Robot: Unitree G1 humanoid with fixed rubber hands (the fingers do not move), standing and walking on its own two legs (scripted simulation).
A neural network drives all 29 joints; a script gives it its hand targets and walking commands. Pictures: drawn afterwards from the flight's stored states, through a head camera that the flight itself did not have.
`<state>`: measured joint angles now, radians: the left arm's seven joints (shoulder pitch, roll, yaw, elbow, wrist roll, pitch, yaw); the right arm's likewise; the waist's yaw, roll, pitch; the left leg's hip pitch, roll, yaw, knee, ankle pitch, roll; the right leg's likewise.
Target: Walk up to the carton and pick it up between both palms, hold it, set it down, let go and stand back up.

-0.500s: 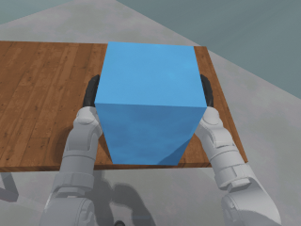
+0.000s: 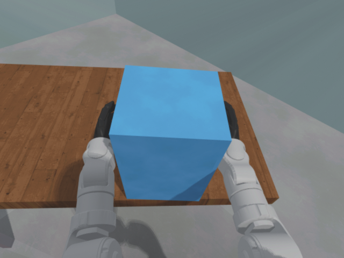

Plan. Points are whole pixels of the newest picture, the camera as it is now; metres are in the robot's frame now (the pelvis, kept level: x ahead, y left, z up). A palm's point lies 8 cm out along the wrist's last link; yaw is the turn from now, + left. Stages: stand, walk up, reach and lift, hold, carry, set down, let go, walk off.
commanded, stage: reach and lift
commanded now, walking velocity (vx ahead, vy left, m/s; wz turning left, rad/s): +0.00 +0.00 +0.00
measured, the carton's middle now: (167, 142) +0.38 +0.04 +0.06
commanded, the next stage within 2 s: none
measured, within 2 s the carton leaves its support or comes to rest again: leaves its support in 0.28 s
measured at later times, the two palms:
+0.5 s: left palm (106, 138) +0.35 +0.17 +0.09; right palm (235, 143) +0.36 -0.12 +0.10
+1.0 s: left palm (113, 126) +0.38 +0.16 +0.11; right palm (240, 133) +0.38 -0.13 +0.12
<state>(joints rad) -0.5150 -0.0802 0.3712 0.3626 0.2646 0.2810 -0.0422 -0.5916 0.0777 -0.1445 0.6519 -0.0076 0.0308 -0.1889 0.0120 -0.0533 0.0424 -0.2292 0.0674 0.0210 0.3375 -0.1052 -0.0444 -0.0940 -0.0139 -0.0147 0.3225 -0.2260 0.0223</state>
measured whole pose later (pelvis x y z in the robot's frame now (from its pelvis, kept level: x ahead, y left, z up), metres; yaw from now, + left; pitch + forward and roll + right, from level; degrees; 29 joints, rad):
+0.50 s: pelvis -0.02 +0.00 +0.00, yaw -1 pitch -3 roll -1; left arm -0.61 -0.09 0.39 0.58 0.36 0.15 -0.04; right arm -0.61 0.10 -0.32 0.83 -0.19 -0.16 -0.16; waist 0.04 -0.08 0.05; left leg -0.15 0.07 0.03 0.25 -0.04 -0.04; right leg -0.04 -0.01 -0.01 0.27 -0.17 0.02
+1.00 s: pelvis -0.02 +0.01 +0.00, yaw -3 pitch +0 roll +0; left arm -0.68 -0.12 0.40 0.63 0.35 0.05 0.02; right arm -0.70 0.02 -0.34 0.95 -0.20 -0.30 -0.14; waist 0.06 -0.08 0.03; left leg -0.19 0.07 0.08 0.24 -0.04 -0.03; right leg -0.09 -0.01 0.04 0.24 -0.15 0.03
